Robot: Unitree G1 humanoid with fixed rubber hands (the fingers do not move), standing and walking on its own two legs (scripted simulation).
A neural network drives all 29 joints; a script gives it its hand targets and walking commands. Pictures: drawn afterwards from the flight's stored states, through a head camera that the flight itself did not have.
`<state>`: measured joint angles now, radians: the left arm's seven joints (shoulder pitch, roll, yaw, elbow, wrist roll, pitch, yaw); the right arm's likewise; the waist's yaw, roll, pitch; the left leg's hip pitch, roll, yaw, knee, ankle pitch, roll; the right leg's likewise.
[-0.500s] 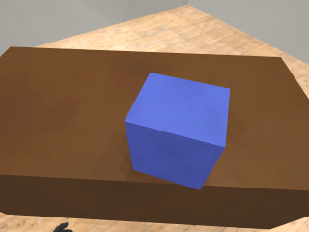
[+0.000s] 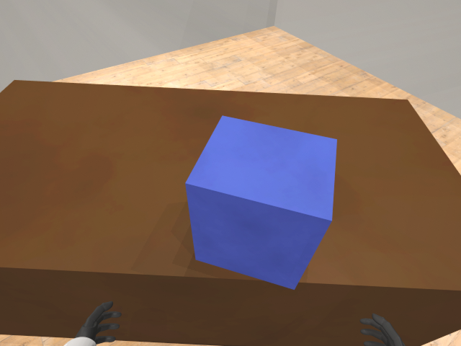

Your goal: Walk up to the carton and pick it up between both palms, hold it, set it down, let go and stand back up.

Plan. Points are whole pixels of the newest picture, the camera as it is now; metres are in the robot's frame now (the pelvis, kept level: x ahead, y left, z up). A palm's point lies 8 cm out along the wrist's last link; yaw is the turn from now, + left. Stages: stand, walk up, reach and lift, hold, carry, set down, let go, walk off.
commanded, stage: reach and lift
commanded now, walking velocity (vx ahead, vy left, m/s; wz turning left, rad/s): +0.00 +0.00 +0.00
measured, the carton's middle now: (259, 205) +0.39 -0.02 +0.02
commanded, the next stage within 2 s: none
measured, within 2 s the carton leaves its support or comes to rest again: neither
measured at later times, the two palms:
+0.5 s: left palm (79, 338) +0.16 +0.27 -0.05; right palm out of the picture +0.14 -0.21 -0.04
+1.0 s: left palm (74, 316) +0.18 +0.28 -0.02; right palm (369, 335) +0.17 -0.19 -0.01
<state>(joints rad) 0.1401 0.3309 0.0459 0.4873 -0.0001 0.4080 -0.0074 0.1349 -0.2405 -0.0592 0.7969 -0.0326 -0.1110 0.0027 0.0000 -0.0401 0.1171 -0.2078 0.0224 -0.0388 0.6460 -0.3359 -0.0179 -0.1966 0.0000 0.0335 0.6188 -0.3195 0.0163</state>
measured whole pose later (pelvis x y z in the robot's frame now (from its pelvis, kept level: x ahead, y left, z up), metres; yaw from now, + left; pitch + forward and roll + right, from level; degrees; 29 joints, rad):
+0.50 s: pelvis +0.00 +0.01 +0.01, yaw +0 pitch -7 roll -1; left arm 0.24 0.34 0.05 0.38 0.00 0.18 -0.04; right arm 0.29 -0.08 -0.06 0.48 -0.02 -0.12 -0.08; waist 0.00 -0.04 0.12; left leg -0.15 0.02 -0.04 0.55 -0.29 -0.02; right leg -0.12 0.00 0.03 0.49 -0.26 0.02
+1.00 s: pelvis +0.01 +0.01 +0.01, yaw +0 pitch -5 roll -2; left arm 0.31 0.40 0.05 0.28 -0.12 -0.09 -0.12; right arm 0.35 0.02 -0.06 0.30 0.07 -0.23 -0.18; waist 0.00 -0.04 0.12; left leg -0.14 0.03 -0.03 0.52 -0.28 -0.02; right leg -0.10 0.00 0.03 0.43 -0.24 0.02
